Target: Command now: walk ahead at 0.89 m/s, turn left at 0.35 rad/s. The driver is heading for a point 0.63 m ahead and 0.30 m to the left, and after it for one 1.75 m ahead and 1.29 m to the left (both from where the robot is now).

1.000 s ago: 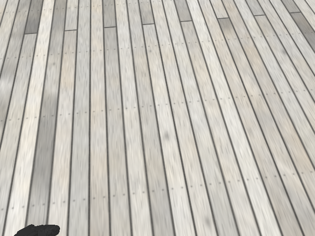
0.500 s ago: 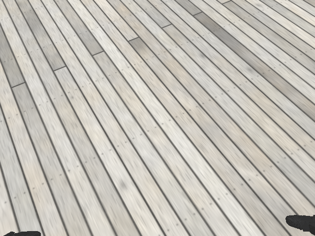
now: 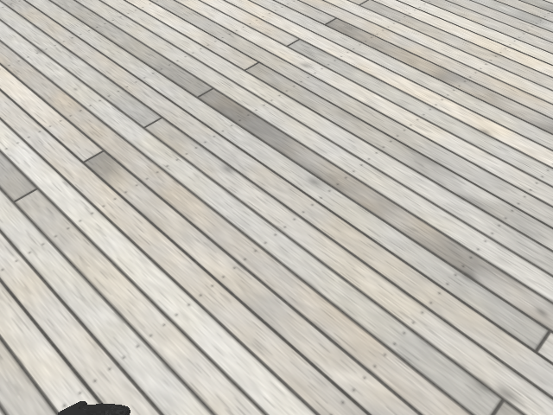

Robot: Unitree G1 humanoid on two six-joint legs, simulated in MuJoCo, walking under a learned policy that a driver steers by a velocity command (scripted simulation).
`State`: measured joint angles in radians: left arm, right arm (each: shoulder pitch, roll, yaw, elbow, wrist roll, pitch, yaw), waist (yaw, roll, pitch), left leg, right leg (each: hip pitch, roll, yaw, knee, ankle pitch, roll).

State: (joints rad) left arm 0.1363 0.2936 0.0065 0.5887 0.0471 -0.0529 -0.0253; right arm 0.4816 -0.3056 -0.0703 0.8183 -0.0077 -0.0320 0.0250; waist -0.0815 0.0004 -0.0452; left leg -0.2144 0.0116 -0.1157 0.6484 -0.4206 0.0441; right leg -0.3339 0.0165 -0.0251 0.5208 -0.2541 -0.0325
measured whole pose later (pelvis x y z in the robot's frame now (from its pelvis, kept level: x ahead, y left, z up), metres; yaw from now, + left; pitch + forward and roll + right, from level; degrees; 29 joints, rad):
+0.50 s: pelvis +0.37 +0.07 -0.03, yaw +24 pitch +0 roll +1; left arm 0.33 0.25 0.00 0.78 0.04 -0.09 0.01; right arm 0.22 -0.34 -0.07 0.74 -0.02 0.01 0.03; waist 0.00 0.02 0.06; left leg -0.44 -0.19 0.10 0.71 -0.29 0.21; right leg -0.24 -0.03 0.01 1.44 -0.33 0.01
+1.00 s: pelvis +0.73 +0.18 +0.00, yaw +54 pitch +0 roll -3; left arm 0.12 0.27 0.04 0.65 0.02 -0.05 0.03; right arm 0.19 -0.37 -0.09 0.61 0.04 0.05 -0.02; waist -0.01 0.03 0.14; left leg -0.58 0.04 -0.02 1.27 -0.45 -0.08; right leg -0.31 -0.04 -0.14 0.48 -0.16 0.00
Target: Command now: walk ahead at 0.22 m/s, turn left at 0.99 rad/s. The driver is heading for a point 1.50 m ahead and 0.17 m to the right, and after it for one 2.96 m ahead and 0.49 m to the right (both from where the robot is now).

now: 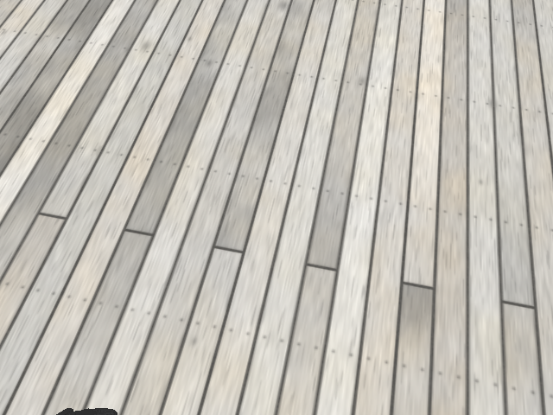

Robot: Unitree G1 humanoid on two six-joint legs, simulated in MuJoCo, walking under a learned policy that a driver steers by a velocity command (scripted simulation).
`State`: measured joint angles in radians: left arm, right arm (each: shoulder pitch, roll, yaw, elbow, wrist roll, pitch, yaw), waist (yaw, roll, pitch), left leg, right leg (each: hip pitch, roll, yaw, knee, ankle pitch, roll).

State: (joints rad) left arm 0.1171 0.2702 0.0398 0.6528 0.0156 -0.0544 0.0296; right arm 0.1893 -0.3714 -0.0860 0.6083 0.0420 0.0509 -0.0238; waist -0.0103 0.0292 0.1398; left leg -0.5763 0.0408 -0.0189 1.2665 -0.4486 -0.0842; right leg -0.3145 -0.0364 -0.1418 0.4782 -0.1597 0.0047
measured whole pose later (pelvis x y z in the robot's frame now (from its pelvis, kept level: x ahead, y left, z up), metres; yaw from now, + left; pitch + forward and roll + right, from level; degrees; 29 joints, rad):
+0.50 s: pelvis +0.13 +0.01 +0.00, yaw +15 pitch +0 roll +0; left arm 0.12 0.30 0.05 0.76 -0.01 0.03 0.00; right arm 0.10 -0.24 -0.03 0.62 -0.03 0.02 -0.02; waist 0.00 -0.03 0.06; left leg -0.34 -0.02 0.03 0.52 -0.18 0.06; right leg -0.43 -0.07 -0.01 0.82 -0.37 0.07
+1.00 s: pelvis +0.16 +0.01 +0.00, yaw -10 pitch +3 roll +1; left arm 0.15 0.35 0.11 0.64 -0.03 0.06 0.03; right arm 0.09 -0.27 -0.08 0.68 -0.01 -0.02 -0.01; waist 0.03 -0.04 0.03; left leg -0.31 -0.07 -0.07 0.47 -0.19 0.00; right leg -0.38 0.10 0.25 0.66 -0.39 0.00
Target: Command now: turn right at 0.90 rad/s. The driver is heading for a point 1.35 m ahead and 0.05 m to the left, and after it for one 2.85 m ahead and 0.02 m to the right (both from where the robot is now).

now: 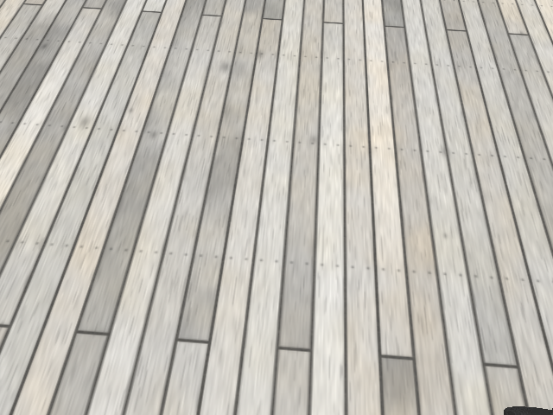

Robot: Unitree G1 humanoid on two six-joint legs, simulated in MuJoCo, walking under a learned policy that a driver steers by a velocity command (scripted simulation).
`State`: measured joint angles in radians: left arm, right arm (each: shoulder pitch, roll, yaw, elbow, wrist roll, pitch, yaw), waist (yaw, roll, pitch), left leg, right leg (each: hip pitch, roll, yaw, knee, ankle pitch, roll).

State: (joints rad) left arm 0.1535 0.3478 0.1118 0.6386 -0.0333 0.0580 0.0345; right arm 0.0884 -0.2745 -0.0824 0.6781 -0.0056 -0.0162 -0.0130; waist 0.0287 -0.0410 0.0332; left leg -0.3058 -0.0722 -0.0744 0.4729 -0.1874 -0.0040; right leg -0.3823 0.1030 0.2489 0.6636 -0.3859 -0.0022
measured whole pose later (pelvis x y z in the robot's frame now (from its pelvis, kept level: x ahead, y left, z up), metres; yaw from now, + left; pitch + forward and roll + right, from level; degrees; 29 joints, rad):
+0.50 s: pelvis +0.01 -0.05 +0.00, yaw -19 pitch +2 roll +0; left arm 0.10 0.25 0.05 0.60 0.02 0.03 0.00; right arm 0.19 -0.33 -0.08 0.75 0.01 0.02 -0.01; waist -0.04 0.04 0.05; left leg -0.42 0.09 0.04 0.96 -0.55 -0.08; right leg -0.31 0.00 -0.02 0.54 -0.27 -0.03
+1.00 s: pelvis +0.02 -0.01 +0.00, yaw +3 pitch +2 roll -2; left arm 0.07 0.33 0.11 0.70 0.01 0.02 0.02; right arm 0.21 -0.32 -0.09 0.62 0.01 0.03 0.00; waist -0.01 -0.04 0.08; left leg -0.33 -0.01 0.02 0.59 -0.31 0.06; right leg -0.49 -0.04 -0.02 1.12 -0.53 0.06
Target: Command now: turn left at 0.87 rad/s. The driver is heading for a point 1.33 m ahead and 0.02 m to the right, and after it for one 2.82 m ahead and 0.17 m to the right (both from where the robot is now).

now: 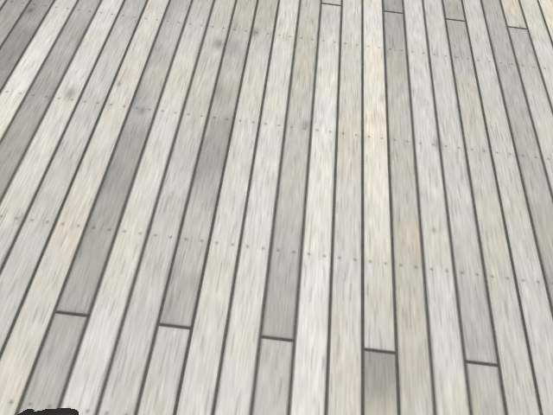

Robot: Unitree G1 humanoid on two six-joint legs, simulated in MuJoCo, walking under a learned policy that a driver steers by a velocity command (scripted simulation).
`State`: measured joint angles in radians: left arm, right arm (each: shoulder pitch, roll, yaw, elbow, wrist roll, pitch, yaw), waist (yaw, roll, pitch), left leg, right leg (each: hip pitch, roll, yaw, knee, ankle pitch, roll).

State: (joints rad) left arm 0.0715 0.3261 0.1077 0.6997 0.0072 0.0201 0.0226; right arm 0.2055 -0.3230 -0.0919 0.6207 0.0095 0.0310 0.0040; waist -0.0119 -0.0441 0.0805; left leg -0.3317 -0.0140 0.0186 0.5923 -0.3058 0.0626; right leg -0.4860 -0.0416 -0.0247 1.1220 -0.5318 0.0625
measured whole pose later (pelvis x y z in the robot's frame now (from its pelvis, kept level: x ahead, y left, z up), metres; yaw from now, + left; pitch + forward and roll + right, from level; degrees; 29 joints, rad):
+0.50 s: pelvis +0.06 -0.02 +0.00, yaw +23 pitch +2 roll -1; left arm 0.14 0.29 0.08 0.71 0.02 -0.03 0.00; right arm 0.11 -0.33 -0.06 0.57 0.00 0.05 -0.03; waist 0.02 0.04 0.03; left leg -0.37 -0.15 -0.26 0.90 -0.56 -0.02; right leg -0.31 0.05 0.06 0.52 -0.23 -0.02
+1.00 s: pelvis +0.18 +0.00 -0.01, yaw +5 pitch +3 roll +1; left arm 0.13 0.34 0.08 0.64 0.04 0.04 -0.11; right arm 0.49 -0.29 -0.06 0.81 -0.04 -0.09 -0.01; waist -0.08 -0.04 -0.02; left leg 0.14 0.03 0.15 0.20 -0.39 -0.04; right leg -0.81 -0.06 -0.01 1.11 -0.15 -0.03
